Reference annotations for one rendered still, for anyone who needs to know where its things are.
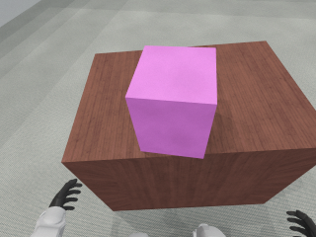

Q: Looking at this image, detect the carton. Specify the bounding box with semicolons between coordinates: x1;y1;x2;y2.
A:
125;45;217;159

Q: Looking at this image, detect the pedestal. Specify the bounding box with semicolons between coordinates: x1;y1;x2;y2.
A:
61;40;316;211

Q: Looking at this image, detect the left robot forearm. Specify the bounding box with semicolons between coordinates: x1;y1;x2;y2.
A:
30;206;66;237

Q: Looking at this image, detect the left robot hand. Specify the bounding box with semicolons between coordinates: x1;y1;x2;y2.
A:
48;179;83;210

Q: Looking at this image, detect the right robot thigh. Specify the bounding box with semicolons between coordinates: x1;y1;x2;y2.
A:
192;225;226;237

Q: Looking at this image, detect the right robot hand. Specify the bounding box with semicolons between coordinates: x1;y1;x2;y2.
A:
286;209;316;237

